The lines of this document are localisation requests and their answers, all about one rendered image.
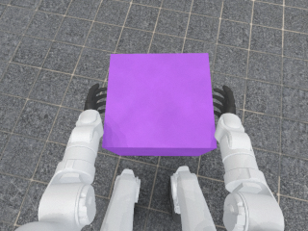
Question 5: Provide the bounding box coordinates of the robot right upper arm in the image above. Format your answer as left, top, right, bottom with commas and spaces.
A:
222, 191, 284, 231

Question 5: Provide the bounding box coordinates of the robot right forearm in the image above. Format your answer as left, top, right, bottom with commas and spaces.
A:
214, 113, 285, 230

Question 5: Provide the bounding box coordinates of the left robot shin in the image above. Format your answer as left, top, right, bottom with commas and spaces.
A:
115, 168, 135, 184

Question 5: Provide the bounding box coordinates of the robot right hand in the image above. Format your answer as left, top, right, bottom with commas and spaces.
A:
212, 85, 236, 118

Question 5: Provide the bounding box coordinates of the right robot shin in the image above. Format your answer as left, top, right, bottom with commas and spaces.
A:
173, 166, 198, 214

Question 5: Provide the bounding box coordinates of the robot left forearm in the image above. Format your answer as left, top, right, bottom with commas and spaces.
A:
38, 109, 104, 220

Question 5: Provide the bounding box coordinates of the robot left upper arm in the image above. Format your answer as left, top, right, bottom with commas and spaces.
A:
14, 182, 96, 231

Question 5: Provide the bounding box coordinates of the robot left hand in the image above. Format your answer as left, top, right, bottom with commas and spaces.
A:
84, 83, 107, 115

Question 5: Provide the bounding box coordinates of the robot shin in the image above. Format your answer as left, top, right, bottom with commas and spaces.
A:
115, 168, 135, 184
173, 166, 198, 214

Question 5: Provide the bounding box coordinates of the carton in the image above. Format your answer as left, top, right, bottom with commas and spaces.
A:
102, 53, 218, 157

